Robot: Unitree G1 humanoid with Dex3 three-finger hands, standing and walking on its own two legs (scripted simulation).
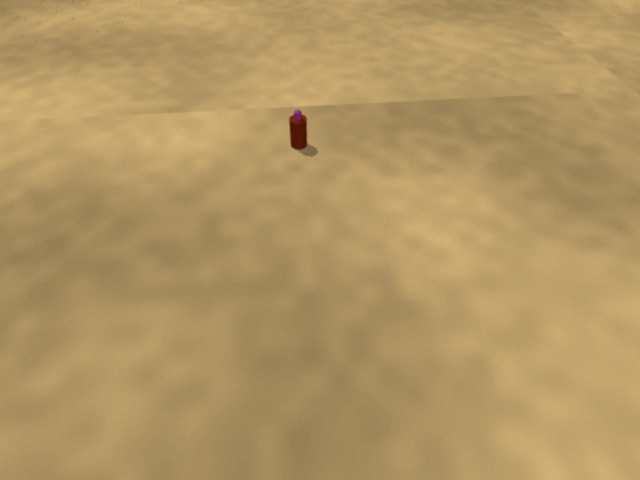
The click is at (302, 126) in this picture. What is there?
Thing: necked bottle
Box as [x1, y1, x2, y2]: [289, 109, 306, 148]
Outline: 297,109 294,111 294,114 289,119 291,146 294,148 303,148 306,145 305,117
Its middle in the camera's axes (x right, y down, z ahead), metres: -0.10 -0.59 +2.04
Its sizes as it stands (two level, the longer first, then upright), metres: 0.087 0.087 0.207
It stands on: the floor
